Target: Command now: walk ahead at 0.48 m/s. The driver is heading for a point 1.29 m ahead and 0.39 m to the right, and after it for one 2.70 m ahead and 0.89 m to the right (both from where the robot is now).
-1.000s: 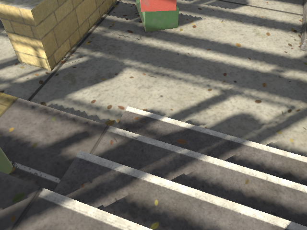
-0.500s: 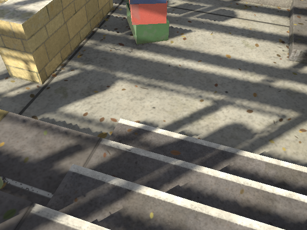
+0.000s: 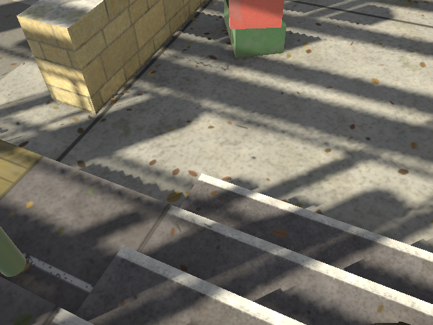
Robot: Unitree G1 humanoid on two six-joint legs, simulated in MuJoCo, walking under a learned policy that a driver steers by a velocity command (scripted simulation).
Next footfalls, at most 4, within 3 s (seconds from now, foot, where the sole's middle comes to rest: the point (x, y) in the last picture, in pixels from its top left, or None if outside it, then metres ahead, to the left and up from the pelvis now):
0.12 left None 0.19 0.06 -0.89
0.66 right None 0.43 -0.26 -1.03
1.12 left None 0.53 -0.08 -1.03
1.68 right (373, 317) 0.74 -0.47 -1.18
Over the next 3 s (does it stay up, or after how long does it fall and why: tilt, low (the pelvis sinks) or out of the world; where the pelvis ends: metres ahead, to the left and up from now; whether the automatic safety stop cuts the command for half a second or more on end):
stays up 1.42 -0.51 -0.70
